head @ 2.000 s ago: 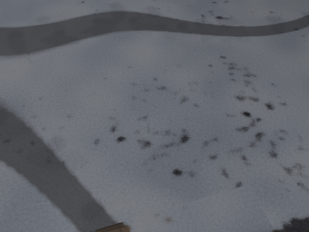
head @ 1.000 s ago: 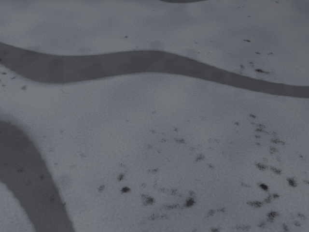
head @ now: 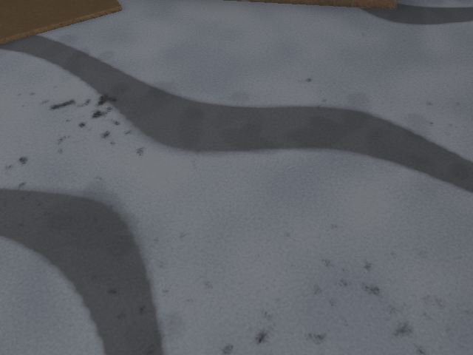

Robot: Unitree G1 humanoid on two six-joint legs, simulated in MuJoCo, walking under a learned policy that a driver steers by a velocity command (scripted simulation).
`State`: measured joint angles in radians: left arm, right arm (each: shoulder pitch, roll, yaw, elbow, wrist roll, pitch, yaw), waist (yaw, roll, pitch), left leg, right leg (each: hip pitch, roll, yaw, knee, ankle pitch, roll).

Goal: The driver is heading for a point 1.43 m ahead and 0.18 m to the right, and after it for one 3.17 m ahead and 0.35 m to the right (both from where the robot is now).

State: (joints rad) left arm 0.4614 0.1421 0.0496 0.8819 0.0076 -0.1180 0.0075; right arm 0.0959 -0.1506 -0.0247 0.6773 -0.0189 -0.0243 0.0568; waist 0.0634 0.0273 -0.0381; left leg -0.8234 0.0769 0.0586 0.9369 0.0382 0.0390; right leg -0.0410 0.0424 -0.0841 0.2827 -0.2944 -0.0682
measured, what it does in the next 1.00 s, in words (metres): walks ahead: left foot, then right foot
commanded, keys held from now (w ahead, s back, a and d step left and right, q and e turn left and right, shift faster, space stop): w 1.00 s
